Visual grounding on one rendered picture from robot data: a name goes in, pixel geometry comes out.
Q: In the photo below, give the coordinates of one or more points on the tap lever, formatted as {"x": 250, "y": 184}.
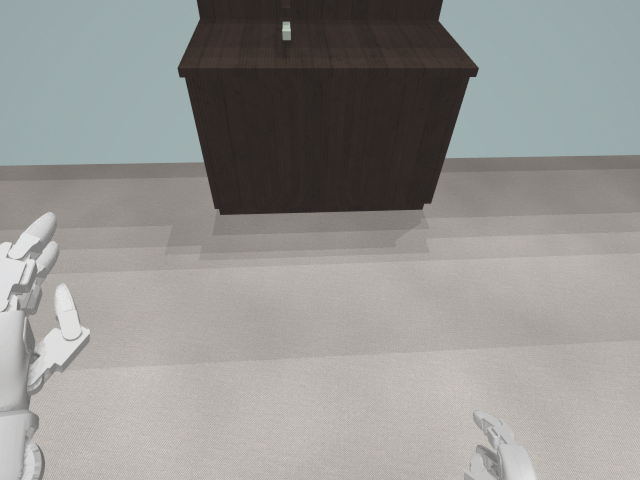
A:
{"x": 286, "y": 31}

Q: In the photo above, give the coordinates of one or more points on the left robot forearm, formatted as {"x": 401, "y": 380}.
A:
{"x": 20, "y": 457}

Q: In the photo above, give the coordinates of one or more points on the left robot hand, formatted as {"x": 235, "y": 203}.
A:
{"x": 23, "y": 268}

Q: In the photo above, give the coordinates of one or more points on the counter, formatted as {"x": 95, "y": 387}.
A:
{"x": 354, "y": 113}

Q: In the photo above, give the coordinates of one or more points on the right robot hand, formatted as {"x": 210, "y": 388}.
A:
{"x": 511, "y": 462}

